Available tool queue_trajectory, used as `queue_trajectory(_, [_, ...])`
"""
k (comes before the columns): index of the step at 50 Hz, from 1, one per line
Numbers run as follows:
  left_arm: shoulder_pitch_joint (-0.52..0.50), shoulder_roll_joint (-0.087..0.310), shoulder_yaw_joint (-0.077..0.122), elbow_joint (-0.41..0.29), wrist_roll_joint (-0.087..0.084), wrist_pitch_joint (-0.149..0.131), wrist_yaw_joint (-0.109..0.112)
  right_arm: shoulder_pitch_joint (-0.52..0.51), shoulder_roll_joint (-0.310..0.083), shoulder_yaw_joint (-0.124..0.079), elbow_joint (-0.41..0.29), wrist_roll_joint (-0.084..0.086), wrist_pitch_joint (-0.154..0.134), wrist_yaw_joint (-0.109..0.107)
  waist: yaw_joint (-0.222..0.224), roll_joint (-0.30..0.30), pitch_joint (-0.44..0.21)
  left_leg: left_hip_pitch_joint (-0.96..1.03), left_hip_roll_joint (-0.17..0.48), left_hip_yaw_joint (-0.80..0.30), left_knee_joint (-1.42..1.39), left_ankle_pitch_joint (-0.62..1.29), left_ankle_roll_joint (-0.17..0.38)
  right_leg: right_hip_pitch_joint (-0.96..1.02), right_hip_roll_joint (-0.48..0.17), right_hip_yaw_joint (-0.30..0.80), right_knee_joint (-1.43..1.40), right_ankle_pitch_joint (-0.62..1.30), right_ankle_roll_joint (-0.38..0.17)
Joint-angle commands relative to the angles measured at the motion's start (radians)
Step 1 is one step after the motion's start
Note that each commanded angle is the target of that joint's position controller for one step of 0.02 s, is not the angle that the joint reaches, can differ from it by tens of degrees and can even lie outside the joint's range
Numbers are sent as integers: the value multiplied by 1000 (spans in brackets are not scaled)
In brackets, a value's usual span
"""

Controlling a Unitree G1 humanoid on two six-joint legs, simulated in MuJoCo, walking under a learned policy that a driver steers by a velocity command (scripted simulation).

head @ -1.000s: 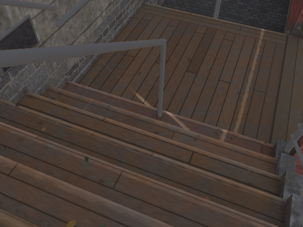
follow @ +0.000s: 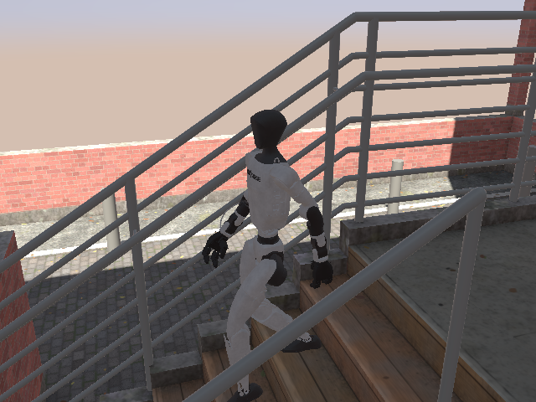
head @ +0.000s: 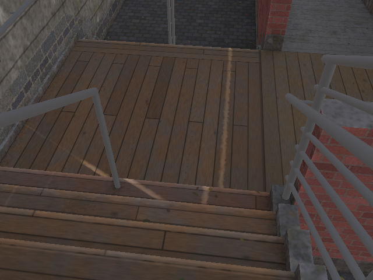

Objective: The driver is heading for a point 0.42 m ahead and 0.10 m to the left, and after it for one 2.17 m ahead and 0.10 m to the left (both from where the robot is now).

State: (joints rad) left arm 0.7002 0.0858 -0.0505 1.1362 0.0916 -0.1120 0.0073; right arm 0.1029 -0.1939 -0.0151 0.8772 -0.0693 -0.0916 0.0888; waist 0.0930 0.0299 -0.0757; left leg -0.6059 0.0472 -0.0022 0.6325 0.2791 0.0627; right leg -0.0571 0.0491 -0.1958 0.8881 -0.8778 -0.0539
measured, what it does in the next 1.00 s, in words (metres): goes down: left foot 0.17 m lower, then right foot 0.17 m lower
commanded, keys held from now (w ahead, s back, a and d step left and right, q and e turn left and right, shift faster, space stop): w+q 0.30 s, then w+e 0.70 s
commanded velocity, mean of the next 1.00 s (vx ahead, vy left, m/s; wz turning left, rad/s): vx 0.49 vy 0.00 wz -0.01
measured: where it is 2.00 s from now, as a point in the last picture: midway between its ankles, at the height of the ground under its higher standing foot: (209, 234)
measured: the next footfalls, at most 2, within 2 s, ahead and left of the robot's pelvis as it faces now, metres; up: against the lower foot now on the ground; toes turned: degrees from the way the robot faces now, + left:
left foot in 0.08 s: +0.13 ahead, +0.10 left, -0.17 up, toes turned +11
right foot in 0.40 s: +0.39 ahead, -0.08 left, -0.35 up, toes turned +14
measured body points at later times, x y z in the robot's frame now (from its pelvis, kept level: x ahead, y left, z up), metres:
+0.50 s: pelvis +0.33 -0.03 -0.29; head +0.33 -0.03 +0.16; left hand +0.22 +0.20 -0.43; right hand +0.46 -0.25 -0.42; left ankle +0.20 +0.09 -0.72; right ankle +0.35 -0.09 -0.99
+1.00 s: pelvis +0.59 +0.04 -0.43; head +0.58 +0.04 +0.02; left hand +0.52 +0.26 -0.57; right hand +0.70 -0.20 -0.56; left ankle +0.65 +0.13 -1.16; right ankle +0.43 -0.09 -0.88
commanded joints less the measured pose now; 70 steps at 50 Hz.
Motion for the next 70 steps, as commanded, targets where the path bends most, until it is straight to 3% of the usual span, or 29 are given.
queue_trajectory(1, [-18, 191, 37, -39, -31, -10, 7, -39, -72, -6, -47, 1, -32, -13, -48, -79, 157, 257, -76, 129, 20, -237, -50, -280, -191, 152, 6, 1222, -1])
queue_trajectory(3, [-115, 309, 71, -102, -44, -3, -16, 380, -150, -38, 120, -19, -28, -29, -200, 62, 158, 645, -110, 224, -216, -151, -38, -441, -138, 120, 402, 1254, 29])
queue_trajectory(4, [-264, 306, 59, -135, -41, 26, -46, 865, -158, -62, 306, -47, -22, -50, -434, 220, 125, 1148, -30, 154, -553, 182, 108, -765, -20, 71, 936, 858, 160])
queue_trajectory(6, [-285, 121, 28, -257, 5, -8, -150, 902, -318, -103, 289, -33, -17, -69, -328, -24, -311, 1705, 302, -355, 94, 731, 405, -1211, -11, 290, 1266, 41, 128])
queue_trajectory(8, [-513, 170, 46, -430, -61, -46, -126, 557, -173, -60, 236, 11, -17, -38, -218, -61, 24, 1174, 403, -476, -77, 64, 405, -1444, -120, 357, 916, 120, 87])
queue_trajectory(9, [-439, 164, 43, -356, -19, -21, -94, 275, 46, 29, 135, -12, -15, -42, -78, -197, 200, 637, 301, -311, -161, -87, 282, -1203, -227, 383, 471, 474, -4])
queue_trajectory(12, [-233, 85, 29, -285, 49, 39, -75, 77, -127, 0, -18, -14, -40, -40, 120, 133, 178, -465, -15, -26, -140, -281, 217, -119, -83, 84, 311, 1060, -20])
queue_trajectory(14, [-220, 76, 5, -244, -15, 24, -54, 244, -88, 19, 0, -20, -80, -65, -11, -120, 161, -449, -145, 64, 85, -705, 71, -4, -111, 199, -172, 1568, 32])
queue_trajectory(15, [-195, 91, 14, -273, -24, 38, -44, 221, -130, 26, -28, -26, -88, -70, 46, -43, 123, -571, -169, 16, 134, -817, 84, 212, -53, 80, -108, 1507, 81])
queue_trajectory(18, [-71, 226, 50, -264, 52, 88, -48, 99, -182, 30, -106, 5, -72, -44, 187, -44, 199, -334, -46, -133, 436, -844, 41, 162, -103, 66, -289, 1231, 69])
queue_trajectory(20, [177, 349, 100, -136, 40, 58, -64, 245, -159, 37, -55, -20, -28, -6, 160, -199, 105, 163, -90, -172, 1053, -741, 17, 94, -154, 104, -598, 1281, -59])
queue_trajectory(21, [192, 432, 119, -136, 59, 21, -71, 581, 8, 59, 51, -54, -34, 37, -13, -263, -87, -143, -171, -187, 1393, -936, 26, 400, -256, 286, -112, 1702, -270])
queue_trajectory(22, [112, 506, 127, -198, 11, 34, -98, 748, 0, 36, 44, -61, -20, 32, -115, -280, -241, -410, -190, -144, 1648, -1023, -41, 522, -364, 691, -103, 2075, -454])
queue_trajectory(23, [36, 347, 127, -150, -134, 33, -62, 577, -36, -1, -23, 66, 52, -106, -144, -183, -40, -672, -134, -46, 1621, -1127, -4, 507, -505, 861, -290, 1870, -229])
queue_trajectory(24, [-51, 355, 120, -168, -168, 34, -41, 439, 14, 26, -83, 21, 76, -140, -155, -199, 31, -784, -105, -21, 1586, -1125, -16, 365, -567, 1151, -505, 1273, -290])
queue_trajectory(25, [-159, 301, 66, -201, -4, 27, -118, 286, -125, 24, -127, -19, 22, -87, -94, -26, 128, -854, 10, -248, 1640, -784, -83, 139, -504, 1061, -427, 964, -342])
queue_trajectory(27, [-300, 78, 14, -170, 44, 8, -104, 274, -53, 54, -126, -22, 28, -80, -208, 104, 205, -656, 154, -213, 1158, -416, -65, -292, -331, 759, -428, 1117, -227])
queue_trajectory(30, [-261, 143, 18, -165, -26, -58, -38, 272, -80, 46, -68, -6, 45, -36, -141, -64, 159, -114, 74, -24, 715, -273, -106, -759, -71, 433, -413, 876, -208])
queue_trajectory(33, [-106, 275, 41, -117, 0, -43, -44, 251, -65, 67, -43, -23, 39, 1, -120, -22, 52, -156, 34, -24, 777, -277, -130, -491, -93, 494, -231, 1035, -212])
queue_trajectory(38, [336, 73, 20, 57, 8, -28, 41, -173, -59, 72, -143, -8, 29, -32, 146, -107, 180, -1074, 63, -170, 281, -177, -120, 457, -138, 745, 43, 882, -151])
queue_trajectory(41, [-110, 173, 20, -146, 19, -11, -69, -86, -17, 94, -152, -41, 22, -10, -47, -109, 196, 255, -32, 83, 261, 240, -34, -909, 29, 550, -113, 469, -179])
queue_trajectory(46, [-268, 256, 52, -233, -26, -25, -87, 421, -174, 18, -28, 15, 18, -43, -240, -11, 179, 637, -20, 13, -311, 36, -6, -547, 66, 593, 420, 895, -112])
queue_trajectory(48, [90, 77, 33, -129, -28, -17, -155, 808, -299, -49, 138, -30, 15, -32, -166, 216, -162, 1176, 272, -140, 106, 818, 297, -752, 143, 419, 1200, 197, -34])
queue_trajectory(49, [158, 95, 34, -159, -31, 3, -170, 604, -298, -49, 70, -53, 20, 4, -84, 137, -279, 1185, 413, -307, 142, 1025, 436, -993, 96, 341, 1421, 116, -28])
queue_trajectory(50, [-40, 179, 50, -255, -37, 41, -158, 549, -254, -55, 46, -61, 42, -1, -179, 70, -168, 1055, 438, -384, 26, 724, 422, -1140, 69, 300, 1387, 157, 3])
queue_trajectory(54, [-166, 82, 23, -296, 6, 78, -128, 266, 45, 43, 54, 5, 0, -54, 22, -14, 228, 27, 206, -179, -293, -330, 165, -850, -167, 304, 727, 742, -66])
queue_trajectory(59, [-315, 136, 31, -277, 16, 46, -143, 402, -107, 41, 183, -41, -58, -97, -71, 40, 74, 115, 158, -187, -152, -512, 219, -874, -166, 304, 390, 1108, -18])
queue_trajectory(65, [-513, 163, 30, -309, 28, 42, -106, 685, 25, 86, 331, -40, -51, -120, -227, -8, 207, 611, 269, -363, 23, -490, 276, -1384, -182, 455, 16, 1299, 18])
queue_trajectory(70, [-608, 155, 7, -318, 37, 69, -134, 477, -14, 86, 251, -44, -48, -84, -150, -12, 194, -138, 129, -40, 42, -864, 173, -481, -144, 165, -78, 1394, -5])
Velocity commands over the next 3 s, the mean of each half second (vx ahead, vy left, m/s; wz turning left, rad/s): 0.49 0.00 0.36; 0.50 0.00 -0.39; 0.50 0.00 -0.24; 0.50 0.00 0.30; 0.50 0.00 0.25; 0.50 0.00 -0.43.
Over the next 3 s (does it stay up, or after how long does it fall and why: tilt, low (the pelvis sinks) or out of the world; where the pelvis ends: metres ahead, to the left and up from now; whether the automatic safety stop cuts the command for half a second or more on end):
stays up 1.66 0.10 -1.04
